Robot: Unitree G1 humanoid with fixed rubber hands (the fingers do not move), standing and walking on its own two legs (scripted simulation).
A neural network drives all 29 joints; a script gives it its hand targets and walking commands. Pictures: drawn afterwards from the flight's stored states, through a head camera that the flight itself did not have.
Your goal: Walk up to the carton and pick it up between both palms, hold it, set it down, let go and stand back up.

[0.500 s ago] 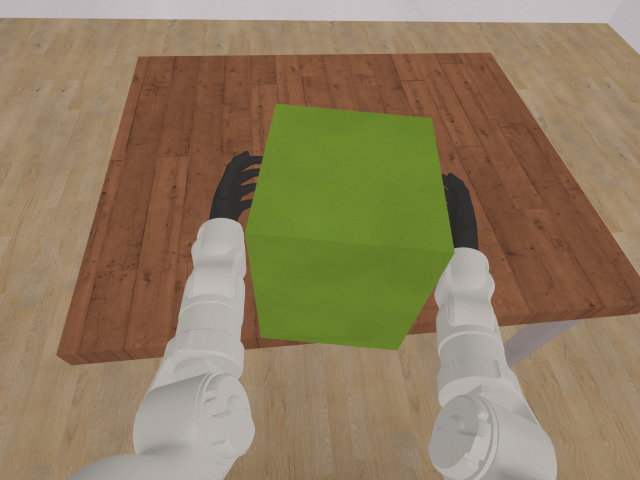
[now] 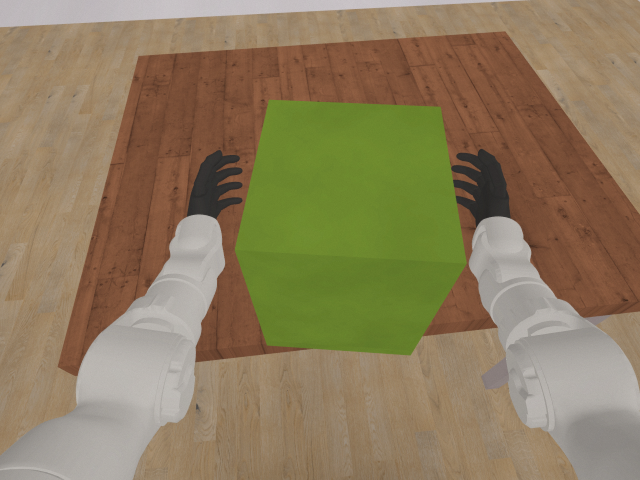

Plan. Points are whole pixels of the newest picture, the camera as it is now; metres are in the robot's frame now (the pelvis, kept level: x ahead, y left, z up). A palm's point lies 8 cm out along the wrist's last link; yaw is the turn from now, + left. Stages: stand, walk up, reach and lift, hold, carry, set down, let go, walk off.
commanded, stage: set down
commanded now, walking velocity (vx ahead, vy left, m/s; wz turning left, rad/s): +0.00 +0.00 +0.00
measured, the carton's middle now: (345, 237) +0.40 +0.01 +0.05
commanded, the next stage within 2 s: none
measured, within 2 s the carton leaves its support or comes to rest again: neither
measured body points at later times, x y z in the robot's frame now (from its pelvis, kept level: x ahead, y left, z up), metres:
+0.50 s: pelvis -0.03 -0.03 +0.01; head -0.01 -0.01 +0.46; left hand +0.43 +0.19 +0.18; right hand +0.44 -0.18 +0.18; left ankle -0.02 +0.12 -0.73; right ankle +0.00 -0.13 -0.73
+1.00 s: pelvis -0.03 -0.03 +0.02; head -0.03 +0.00 +0.47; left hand +0.41 +0.20 +0.20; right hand +0.41 -0.19 +0.20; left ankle -0.02 +0.12 -0.73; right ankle +0.00 -0.13 -0.73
